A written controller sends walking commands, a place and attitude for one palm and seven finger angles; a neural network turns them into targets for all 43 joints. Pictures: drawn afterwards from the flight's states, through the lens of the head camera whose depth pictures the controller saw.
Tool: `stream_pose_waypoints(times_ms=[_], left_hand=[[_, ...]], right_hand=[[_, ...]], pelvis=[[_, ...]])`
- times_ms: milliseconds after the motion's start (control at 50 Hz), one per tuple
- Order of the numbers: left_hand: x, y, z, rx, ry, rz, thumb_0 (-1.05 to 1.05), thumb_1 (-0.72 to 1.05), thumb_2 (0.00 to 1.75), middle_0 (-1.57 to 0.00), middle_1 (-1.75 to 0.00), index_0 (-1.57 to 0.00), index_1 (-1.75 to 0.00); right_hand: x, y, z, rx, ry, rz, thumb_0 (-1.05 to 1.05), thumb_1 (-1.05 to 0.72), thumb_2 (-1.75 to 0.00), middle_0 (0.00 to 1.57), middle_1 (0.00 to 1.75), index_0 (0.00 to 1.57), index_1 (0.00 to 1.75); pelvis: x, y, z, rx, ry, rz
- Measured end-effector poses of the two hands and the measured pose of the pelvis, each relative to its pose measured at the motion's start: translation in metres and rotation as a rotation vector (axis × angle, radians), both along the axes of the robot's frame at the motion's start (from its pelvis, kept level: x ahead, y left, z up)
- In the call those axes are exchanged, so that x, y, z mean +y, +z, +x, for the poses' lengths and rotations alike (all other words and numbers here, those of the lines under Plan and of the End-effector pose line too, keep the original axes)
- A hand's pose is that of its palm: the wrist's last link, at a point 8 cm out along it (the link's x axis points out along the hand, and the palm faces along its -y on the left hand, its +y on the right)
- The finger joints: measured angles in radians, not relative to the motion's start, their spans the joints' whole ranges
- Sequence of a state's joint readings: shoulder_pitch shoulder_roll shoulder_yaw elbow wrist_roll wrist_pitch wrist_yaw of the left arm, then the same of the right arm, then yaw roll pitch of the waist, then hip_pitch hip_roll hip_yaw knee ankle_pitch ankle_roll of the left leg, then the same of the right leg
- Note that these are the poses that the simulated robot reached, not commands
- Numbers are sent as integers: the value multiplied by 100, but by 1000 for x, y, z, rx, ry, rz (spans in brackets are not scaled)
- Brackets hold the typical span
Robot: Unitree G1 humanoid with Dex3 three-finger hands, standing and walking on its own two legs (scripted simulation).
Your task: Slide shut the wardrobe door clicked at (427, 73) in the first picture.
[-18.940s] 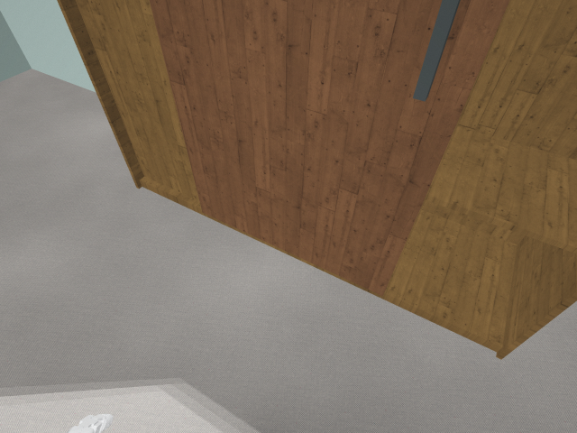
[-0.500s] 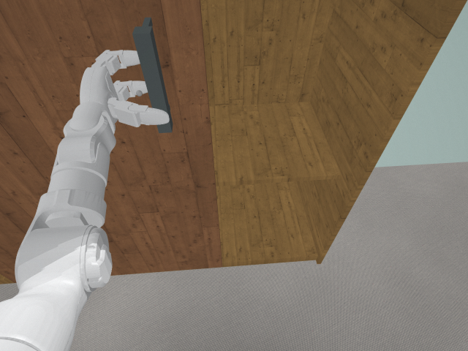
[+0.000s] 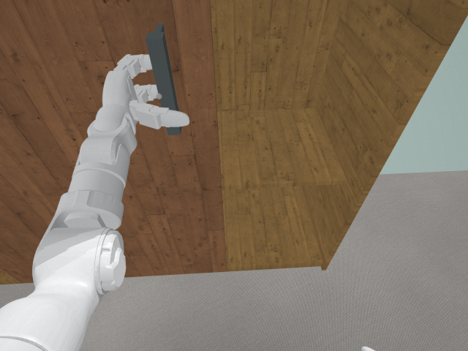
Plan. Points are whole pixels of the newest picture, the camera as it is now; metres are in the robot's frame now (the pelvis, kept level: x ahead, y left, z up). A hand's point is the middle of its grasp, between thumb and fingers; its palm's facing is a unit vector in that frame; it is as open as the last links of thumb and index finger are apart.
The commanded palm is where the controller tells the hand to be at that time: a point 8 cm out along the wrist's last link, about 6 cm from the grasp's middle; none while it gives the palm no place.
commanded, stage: slide the fingers in behind the handle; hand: left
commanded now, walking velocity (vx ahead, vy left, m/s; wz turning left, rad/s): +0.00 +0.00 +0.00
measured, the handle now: (167, 82) +0.53 +0.12 +0.21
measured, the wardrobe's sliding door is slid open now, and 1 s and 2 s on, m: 0.43 0.43 0.43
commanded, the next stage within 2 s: grip the handle and tug to test in 0.94 s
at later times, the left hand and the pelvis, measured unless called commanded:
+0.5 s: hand (176, 95) +0.47 +0.10 +0.22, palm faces +0.06 -1.00 +0.01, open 14.0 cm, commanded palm +0.45 +0.15 +0.21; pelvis +0.00 +0.00 +0.00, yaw +0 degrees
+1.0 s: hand (175, 97) +0.47 +0.10 +0.21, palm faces +0.04 -1.00 +0.00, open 14.0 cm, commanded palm +0.45 +0.15 +0.21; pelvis +0.00 +0.00 +0.00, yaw +0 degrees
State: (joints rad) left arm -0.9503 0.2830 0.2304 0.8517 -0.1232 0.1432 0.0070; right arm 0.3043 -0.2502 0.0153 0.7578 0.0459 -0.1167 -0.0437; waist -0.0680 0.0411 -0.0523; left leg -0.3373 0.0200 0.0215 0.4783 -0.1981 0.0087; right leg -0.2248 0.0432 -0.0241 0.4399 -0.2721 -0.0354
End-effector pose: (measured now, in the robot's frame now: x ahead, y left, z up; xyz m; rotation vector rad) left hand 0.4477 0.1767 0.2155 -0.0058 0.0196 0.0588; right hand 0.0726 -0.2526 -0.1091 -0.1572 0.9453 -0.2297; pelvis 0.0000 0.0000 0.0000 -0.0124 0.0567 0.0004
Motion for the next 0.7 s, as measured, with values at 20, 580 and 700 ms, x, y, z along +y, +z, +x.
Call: stream_pose_waypoints(times_ms=[20,580,700], left_hand=[[-1,0,-1,-5,-4,-2,-1,-50,30,-30,-120,-30,-120],[-27,-2,5,17,-1,-14,-1,-50,30,-29,-120,-30,-120],[-25,-1,7,3,-2,-2,-1,-50,30,-30,-120,-30,-120]], right_hand=[[-1,0,-2,4,-1,-1,1,-90,-90,20,30,20,30],[-7,-5,-20,43,-13,7,1,-90,-90,20,30,20,30],[-8,-5,-24,49,-21,3,1,-90,-90,20,30,20,30]], pelvis=[[0,0,0,0,0,0],[-6,0,-5,5,-4,2],[-6,0,-4,10,-4,2]])
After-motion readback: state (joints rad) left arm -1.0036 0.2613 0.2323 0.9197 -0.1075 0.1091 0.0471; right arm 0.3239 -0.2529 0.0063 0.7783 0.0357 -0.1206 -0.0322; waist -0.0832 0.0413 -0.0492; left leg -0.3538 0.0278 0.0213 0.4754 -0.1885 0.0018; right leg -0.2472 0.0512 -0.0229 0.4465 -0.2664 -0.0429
